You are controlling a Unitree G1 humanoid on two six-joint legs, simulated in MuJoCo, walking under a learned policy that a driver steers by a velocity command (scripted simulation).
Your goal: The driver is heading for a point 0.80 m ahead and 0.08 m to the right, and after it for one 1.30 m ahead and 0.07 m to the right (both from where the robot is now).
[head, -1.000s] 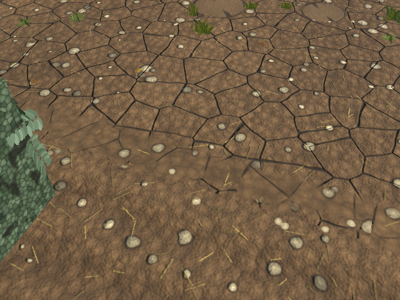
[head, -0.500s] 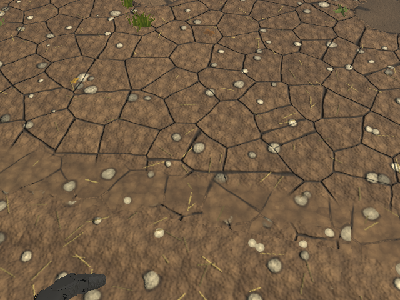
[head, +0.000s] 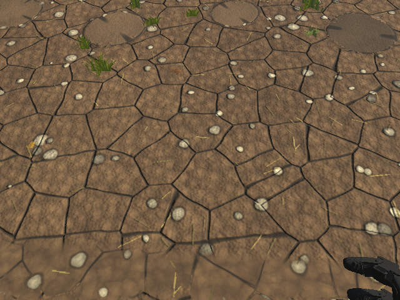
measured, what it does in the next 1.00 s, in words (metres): walks ahead, turning right: left foot, then right foot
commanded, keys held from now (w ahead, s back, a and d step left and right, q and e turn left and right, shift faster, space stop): w+e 0.50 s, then w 0.16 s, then w+q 0.34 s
